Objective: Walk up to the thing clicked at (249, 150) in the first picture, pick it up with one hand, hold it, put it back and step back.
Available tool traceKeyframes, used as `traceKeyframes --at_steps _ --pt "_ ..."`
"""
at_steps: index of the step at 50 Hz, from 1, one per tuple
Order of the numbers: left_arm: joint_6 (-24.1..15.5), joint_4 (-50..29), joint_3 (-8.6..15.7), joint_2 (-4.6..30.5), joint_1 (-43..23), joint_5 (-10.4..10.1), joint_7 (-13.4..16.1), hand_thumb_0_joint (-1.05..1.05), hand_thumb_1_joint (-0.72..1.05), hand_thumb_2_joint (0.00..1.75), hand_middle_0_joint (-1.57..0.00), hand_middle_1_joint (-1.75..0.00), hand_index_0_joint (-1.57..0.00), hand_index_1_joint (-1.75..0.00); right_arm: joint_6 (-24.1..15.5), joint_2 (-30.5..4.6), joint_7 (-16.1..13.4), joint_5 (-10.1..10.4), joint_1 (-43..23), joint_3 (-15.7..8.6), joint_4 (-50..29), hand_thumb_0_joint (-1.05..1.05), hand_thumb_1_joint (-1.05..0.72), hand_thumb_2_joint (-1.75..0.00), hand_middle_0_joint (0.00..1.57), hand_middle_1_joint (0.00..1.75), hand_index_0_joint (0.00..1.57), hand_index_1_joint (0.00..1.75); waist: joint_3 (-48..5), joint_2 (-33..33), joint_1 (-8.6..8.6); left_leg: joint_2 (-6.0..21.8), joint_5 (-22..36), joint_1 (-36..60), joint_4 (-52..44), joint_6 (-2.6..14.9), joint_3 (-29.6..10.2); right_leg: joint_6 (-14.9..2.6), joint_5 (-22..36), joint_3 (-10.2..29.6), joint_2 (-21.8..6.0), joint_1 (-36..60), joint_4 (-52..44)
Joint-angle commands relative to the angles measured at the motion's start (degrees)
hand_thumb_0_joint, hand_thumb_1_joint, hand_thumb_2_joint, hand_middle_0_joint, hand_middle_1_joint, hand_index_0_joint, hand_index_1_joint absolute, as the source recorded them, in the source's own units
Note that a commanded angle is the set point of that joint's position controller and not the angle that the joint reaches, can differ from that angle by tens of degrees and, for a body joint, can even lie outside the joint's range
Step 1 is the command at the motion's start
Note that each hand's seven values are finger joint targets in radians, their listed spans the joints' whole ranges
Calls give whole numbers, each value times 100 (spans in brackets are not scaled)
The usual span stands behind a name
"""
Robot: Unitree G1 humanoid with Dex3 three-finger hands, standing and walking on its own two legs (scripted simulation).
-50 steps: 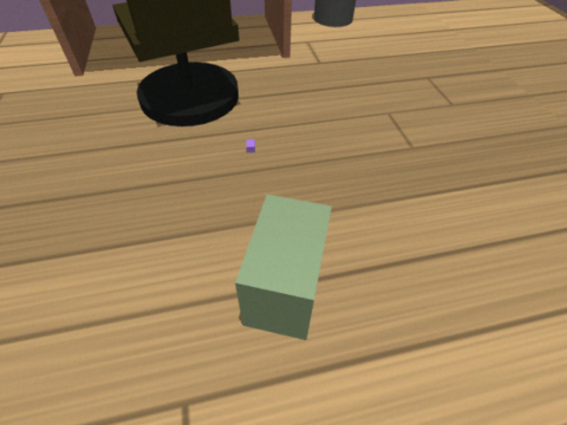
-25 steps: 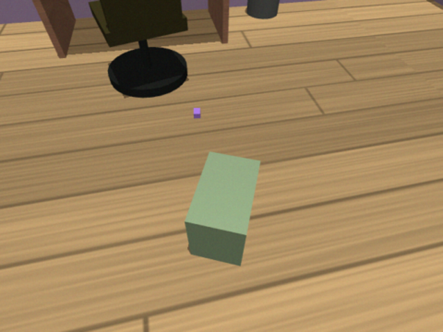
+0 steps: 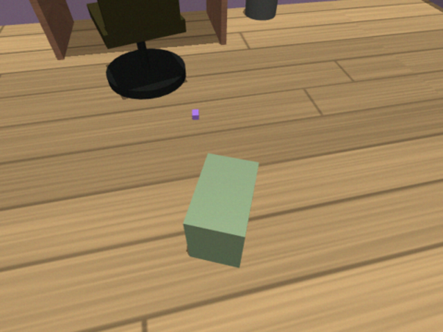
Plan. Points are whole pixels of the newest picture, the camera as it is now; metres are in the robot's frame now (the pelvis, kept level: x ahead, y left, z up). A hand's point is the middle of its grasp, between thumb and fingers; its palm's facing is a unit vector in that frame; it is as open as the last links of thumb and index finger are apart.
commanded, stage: stand
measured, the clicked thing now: (195, 114) +1.53 +0.18 -0.76
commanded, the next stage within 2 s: walk up in 0.12 s
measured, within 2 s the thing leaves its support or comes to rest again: neither
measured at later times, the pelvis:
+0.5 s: pelvis -0.03 +0.07 -0.01, yaw -25 degrees
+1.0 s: pelvis -0.01 +0.06 -0.02, yaw -52 degrees
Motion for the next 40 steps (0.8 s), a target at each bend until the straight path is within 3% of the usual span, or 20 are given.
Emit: traceKeyframes --at_steps 1,5,6,8,9,10,14,17,18,19,20,21,23,25,28,31,37,38,39,40 --pt "-115 -305 244 1190 -186 -12 87 0 90 90 -20 -30 -20 -30 -116 -1234 -97 17 -175 -239 -321 0 -90 -90 20 30 20 30 -490 58 24 696 1285 161 -170 173 -464 -131 1235 501 -775 34 -167" --pt "-113 -301 248 1207 -190 -19 76 0 90 90 -20 -30 -20 -30 -122 -1199 -97 10 -135 -219 -317 0 -90 -90 20 30 20 30 -460 70 12 672 1110 131 -226 171 -447 -125 1099 536 -780 -18 -203" --pt "23 -864 489 1565 184 118 47 0 90 90 -20 -30 -20 -30 -50 -1968 0 -84 -633 -770 -846 0 -90 -90 20 30 20 30 -56 321 -41 290 392 398 958 170 311 -433 2246 1530 -775 -1015 280" --pt "-9 -1097 621 1768 382 185 85 0 90 90 -20 -30 -20 -30 22 -1509 47 8 -531 -721 -1159 0 -90 -90 20 30 20 30 -322 -536 38 13 -390 -766 1712 134 4 -941 2606 2517 -1194 -342 394" --pt "-22 -1285 714 1835 528 204 107 0 90 90 -20 -30 -20 -30 66 -1344 79 5 -574 -695 -1312 0 -90 -90 20 30 20 30 -405 -1116 136 -257 -1840 -1475 2329 110 -186 -1272 2829 3219 -1504 89 263" --pt "-20 -1500 757 1852 571 247 122 0 90 90 -20 -30 -20 -30 118 -1200 100 -34 -489 -687 -1443 0 -90 -90 20 30 20 30 -471 -1245 96 -315 -2259 -1776 2823 115 -645 -1497 2568 3677 -1662 155 203" --pt "29 -2038 766 1492 424 267 137 0 90 90 -20 -30 -20 -30 159 -1249 129 -14 -221 -827 -1635 0 -90 -90 20 30 20 30 -787 -976 -94 -340 -1602 -1492 2430 31 -502 -1022 2286 3047 -818 -117 448" --pt "100 -2409 772 1452 235 233 84 0 90 90 -20 -30 -20 -30 144 -1143 92 -54 321 -872 -1751 0 -90 -90 20 30 20 30 -967 -684 -357 -369 -760 66 709 27 -437 -647 1971 2755 -370 -1089 954" --pt "126 -2568 699 1236 108 198 70 0 90 90 -20 -30 -20 -30 114 -1349 41 -134 655 -969 -1742 0 -90 -90 20 30 20 30 -1005 -188 -580 104 -468 1050 -240 142 -860 -222 1177 2218 104 -2016 1567" --pt "147 -2637 617 755 408 177 94 0 90 90 -20 -30 -20 -30 105 -1803 -18 -208 521 -1067 -1907 0 -90 -90 20 30 20 30 -936 1372 -383 1636 227 1502 -345 454 -2434 53 -1630 1410 948 -3009 2654" --pt "219 -2490 728 1244 817 244 152 0 90 90 -20 -30 -20 -30 130 -2070 -9 -191 -98 -1114 -2239 0 -90 -90 20 30 20 30 -733 1432 -237 2549 -186 255 -464 1313 -2806 161 -2296 1217 508 -2757 3674" --pt "274 -2396 810 1536 848 264 124 0 90 90 -20 -30 -20 -30 127 -1929 14 -110 -311 -1124 -2325 0 -90 -90 20 30 20 30 -369 996 -160 2620 -295 -507 -612 1577 -2580 169 -2113 1013 287 -2399 4326" --pt "317 -2263 858 1427 1022 151 -43 0 90 90 -20 -30 -20 -30 76 -1518 15 -133 -579 -966 -2418 0 -90 -90 20 30 20 30 26 650 109 1810 -428 -874 -501 1174 -1466 72 -1311 965 125 -2297 4718" --pt "311 -2238 849 1386 1206 91 -233 0 90 90 -20 -30 -20 -30 5 -1460 20 -152 -439 -944 -2495 0 -90 -90 20 30 20 30 -9 1013 69 1324 -382 -579 -345 920 -793 107 -817 683 61 -2409 4689" --pt "257 -2542 732 1276 814 109 -350 0 90 90 -20 -30 -20 -30 -35 -1581 83 -163 241 -990 -2468 0 -90 -90 20 30 20 30 -51 1128 -276 1300 -361 309 -223 958 -438 225 -768 302 -131 -2760 3512" --pt "179 -2816 672 1313 333 139 -352 0 90 90 -20 -30 -20 -30 -43 -1833 169 -190 803 -1047 -2578 0 -90 -90 20 30 20 30 -26 984 -508 1742 -261 332 -124 1187 -391 155 -1178 40 -236 -2545 2722" --pt "24 -2669 667 1299 988 111 -221 0 90 90 -20 -30 -20 -30 69 -1826 251 -89 921 -995 -2907 0 -90 -90 20 30 20 30 -547 841 -230 1715 1698 -7 1379 890 496 -149 -877 -468 134 -1103 1334" --pt "1 -2572 742 1406 1339 130 -180 0 90 90 -20 -30 -20 -30 89 -1777 250 -22 827 -974 -2979 0 -90 -90 20 30 20 30 -680 647 28 1607 1636 -477 2034 683 699 -313 -590 -321 127 -368 877" --pt "-49 -2543 853 1732 1706 161 -113 0 90 90 -20 -30 -20 -30 83 -1584 246 33 869 -893 -3027 0 -90 -90 20 30 20 30 -913 -177 300 1148 1303 -1194 3209 352 1006 -585 -427 569 -189 467 432" --pt "-111 -2703 990 2239 1808 223 -44 0 90 90 -20 -30 -20 -30 72 -1232 259 72 666 -752 -3283 0 -90 -90 20 30 20 30 -787 -1453 467 139 -1344 -3107 4283 -17 921 -1235 549 2907 -1383 1238 516"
